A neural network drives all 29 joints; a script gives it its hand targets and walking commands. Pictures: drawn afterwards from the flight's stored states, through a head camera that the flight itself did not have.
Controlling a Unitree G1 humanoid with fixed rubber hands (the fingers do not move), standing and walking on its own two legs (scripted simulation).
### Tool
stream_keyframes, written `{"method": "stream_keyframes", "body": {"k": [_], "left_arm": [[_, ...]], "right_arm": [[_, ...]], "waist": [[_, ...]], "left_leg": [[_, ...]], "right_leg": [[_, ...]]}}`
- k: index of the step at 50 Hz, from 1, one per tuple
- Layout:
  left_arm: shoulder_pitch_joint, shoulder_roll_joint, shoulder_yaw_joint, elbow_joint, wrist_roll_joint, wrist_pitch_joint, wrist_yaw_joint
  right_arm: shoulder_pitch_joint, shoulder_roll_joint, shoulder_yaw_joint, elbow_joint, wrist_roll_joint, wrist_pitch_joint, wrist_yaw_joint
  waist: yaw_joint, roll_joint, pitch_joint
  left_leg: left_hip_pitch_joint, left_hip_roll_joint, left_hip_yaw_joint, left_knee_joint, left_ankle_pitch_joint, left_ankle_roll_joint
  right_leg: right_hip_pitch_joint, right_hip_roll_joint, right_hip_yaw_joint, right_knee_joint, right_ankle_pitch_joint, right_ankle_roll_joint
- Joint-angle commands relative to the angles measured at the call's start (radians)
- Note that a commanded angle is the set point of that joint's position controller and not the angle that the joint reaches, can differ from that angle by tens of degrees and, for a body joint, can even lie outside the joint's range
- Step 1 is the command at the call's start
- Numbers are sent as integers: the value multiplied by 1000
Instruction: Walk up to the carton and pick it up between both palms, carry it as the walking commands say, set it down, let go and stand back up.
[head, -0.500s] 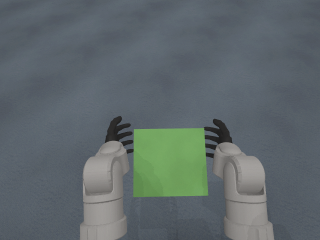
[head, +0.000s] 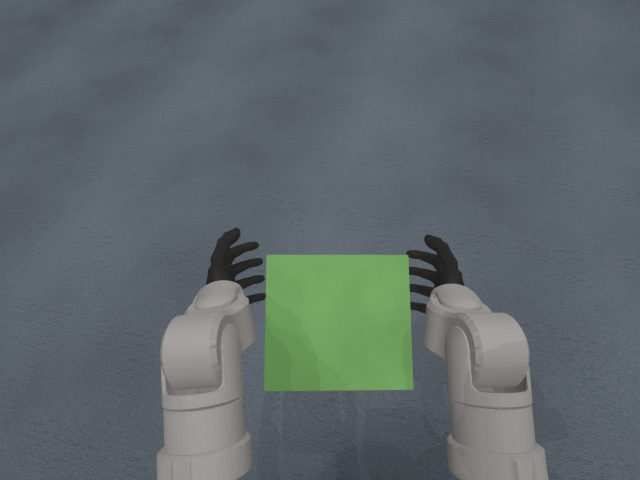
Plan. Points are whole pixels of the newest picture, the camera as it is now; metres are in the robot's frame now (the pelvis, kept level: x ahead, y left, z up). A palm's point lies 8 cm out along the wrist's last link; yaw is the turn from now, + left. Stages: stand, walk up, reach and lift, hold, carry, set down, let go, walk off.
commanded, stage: carry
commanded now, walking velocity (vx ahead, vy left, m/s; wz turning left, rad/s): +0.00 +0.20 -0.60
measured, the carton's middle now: (332, 317) +0.35 +0.00 -0.03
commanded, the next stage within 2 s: none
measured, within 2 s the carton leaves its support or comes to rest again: neither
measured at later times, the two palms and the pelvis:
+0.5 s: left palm (231, 328) +0.28 +0.10 +0.10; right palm (469, 409) +0.20 -0.12 +0.07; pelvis -0.06 +0.09 -0.02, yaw -18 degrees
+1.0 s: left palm (173, 405) +0.21 +0.16 +0.08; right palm out of the picture +0.08 -0.04 +0.08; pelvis -0.12 +0.21 -0.01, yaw -31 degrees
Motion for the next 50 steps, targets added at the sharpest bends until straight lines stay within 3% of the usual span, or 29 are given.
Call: {"method": "stream_keyframes", "body": {"k": [1, 8, 9, 10, 11, 12, 13, 14, 17, 19, 21, 22, 23, 24, 26, 28, 31, 32, 34, 37, 39, 40, 42, 43, 45, 46, 47, 48, 50], "left_arm": [[-290, -1012, -507, -186, -343, -43, -219], [-286, -983, -521, -188, -342, -34, -199], [-309, -969, -525, -207, -346, -36, -195], [-379, -991, -558, -229, -362, -36, -194], [-382, -985, -558, -225, -359, -30, -196], [-373, -992, -562, -188, -354, -25, -198], [-282, -980, -532, -108, -324, -19, -199], [-339, -1001, -583, -153, -353, -24, -208], [-425, -1032, -614, -192, -399, -23, -217], [-381, -1026, -602, -167, -386, -14, -215], [-384, -1054, -600, -121, -392, -2, -224], [-366, -1043, -579, -117, -395, -2, -234], [-353, -1009, -550, -88, -384, 3, -235], [-315, -1008, -530, -46, -361, 2, -237], [-275, -1015, -513, -73, -337, -17, -238], [-252, -1034, -508, -76, -333, -13, -236], [-226, -1039, -478, -103, -310, -33, -227], [-211, -1035, -469, -92, -301, -29, -225], [-223, -1034, -478, -99, -303, -30, -225], [-243, -1012, -487, -116, -309, -26, -223], [-193, -992, -477, -70, -289, -20, -216], [-194, -989, -470, -73, -292, -20, -219], [-195, -985, -473, -61, -287, -13, -213], [-180, -985, -478, -70, -285, -16, -212], [-250, -1022, -523, -126, -301, -19, -208], [-318, -1005, -533, -141, -310, -21, -203], [-300, -1008, -538, -157, -304, -23, -208], [-328, -1017, -548, -154, -306, -28, -210], [-298, -1072, -573, -83, -320, -17, -227]], "right_arm": [[-461, 1117, 592, -248, 357, -80, 221], [-429, 1064, 568, -260, 363, -71, 218], [-437, 1067, 566, -247, 363, -70, 221], [-481, 1065, 558, -261, 367, -78, 225], [-421, 1056, 534, -209, 344, -72, 222], [-438, 1036, 534, -239, 335, -77, 220], [-428, 1018, 547, -250, 322, -73, 219], [-394, 1036, 524, -218, 304, -77, 225], [-414, 1023, 494, -238, 277, -81, 227], [-372, 1012, 485, -220, 262, -78, 220], [-339, 1029, 473, -165, 236, -73, 208], [-347, 1034, 491, -176, 240, -71, 207], [-345, 1056, 513, -140, 240, -57, 206], [-416, 1055, 525, -160, 253, -56, 205], [-458, 1098, 574, -200, 304, -65, 219], [-473, 1101, 596, -226, 334, -61, 234], [-488, 1138, 662, -259, 377, -70, 242], [-507, 1130, 659, -265, 383, -68, 242], [-543, 1123, 672, -300, 385, -73, 238], [-487, 1112, 641, -247, 363, -66, 231], [-442, 1096, 636, -212, 354, -56, 231], [-479, 1092, 644, -235, 360, -57, 231], [-469, 1085, 633, -225, 361, -53, 227], [-449, 1087, 627, -226, 366, -57, 229], [-450, 1104, 600, -243, 368, -66, 234], [-453, 1079, 568, -219, 362, -66, 239], [-433, 1077, 581, -228, 356, -73, 242], [-468, 1092, 599, -274, 358, -78, 248], [-454, 1087, 569, -243, 316, -76, 247]], "waist": [[33, -127, -699], [14, -244, -709], [5, -193, -712], [1, 1, -718], [-2, 257, -701], [7, 317, -652], [12, 238, -619], [0, 219, -619], [11, 217, -548], [0, 275, -593], [20, 199, -606], [29, -30, -604], [13, -294, -573], [15, -296, -577], [15, -170, -592], [19, -169, -626], [27, -198, -637], [28, -155, -641], [28, -211, -652], [29, -178, -613], [32, -245, -632], [31, -292, -627], [26, -273, -678], [18, -280, -705], [-2, -73, -711], [-12, 189, -699], [-4, 394, -643], [-2, 207, -575], [6, 128, -565]], "left_leg": [[-82, -78, -36, 1, 60, -57], [276, -100, -8, -557, 146, -48], [423, -52, 0, -704, 233, -38], [622, 127, -120, -732, 334, 14], [747, 301, -275, -684, 642, 99], [697, 440, -301, -599, 932, 205], [622, 444, -178, -557, 974, 222], [554, 374, -94, -526, 966, 226], [511, 218, 101, -446, 991, 125], [548, 233, 79, -358, 1002, 137], [415, 192, 100, -246, 853, 105], [184, 114, 117, -125, 338, 35], [-85, -9, 101, 51, -102, -31], [-145, 1, -8, 168, -131, -31], [-129, -2, -66, 233, -29, -31], [-108, -2, -65, 168, 30, -30], [-156, -20, -41, 173, 45, -47], [-126, -26, -39, 157, 60, -52], [-92, -52, -24, 97, 68, -55], [-22, -90, -5, -32, 64, -57], [32, -99, -10, -141, 46, -53], [66, -105, -6, -172, 44, -56], [214, -124, 34, -358, 36, -48], [289, -103, 34, -531, 43, -35], [597, 26, -28, -747, 81, 33], [633, 252, -315, -833, 70, 121], [540, 459, -425, -773, 353, 221], [421, 434, -225, -688, 515, 229], [329, 302, -78, -541, 801, 172]], "right_leg": [[559, -285, 350, -115, 958, -149], [363, -191, 298, -100, 630, -85], [276, -134, 240, -56, 470, -38], [58, -53, 134, 66, 73, 4], [-176, 42, 3, 236, -231, 52], [-277, 54, -90, 533, -385, 87], [-284, -1, -84, 683, -349, 86], [-212, -44, -104, 622, -290, 87], [-152, -38, -153, 357, -209, 68], [-73, -34, -130, 193, -198, 40], [147, -77, -71, -137, 29, 20], [365, -219, 147, -161, 560, -11], [524, -412, 452, -126, 1045, -105], [534, -422, 445, -132, 951, -152], [476, -353, 394, -168, 693, -122], [454, -320, 326, -178, 495, -119], [503, -324, 341, -181, 564, -120], [479, -306, 335, -192, 544, -120], [474, -282, 332, -205, 403, -99], [386, -259, 362, -278, 171, -92], [370, -239, 369, -311, 47, -95], [337, -233, 374, -318, 39, -91], [337, -202, 302, -287, 164, -78], [331, -178, 259, -237, 162, -62], [92, -63, 154, -165, 16, 43], [-70, 37, 46, 80, -126, 79], [-185, 89, -70, 421, -292, 114], [-155, -38, -60, 536, -221, 98], [-50, -65, -92, 426, -168, 67]]}}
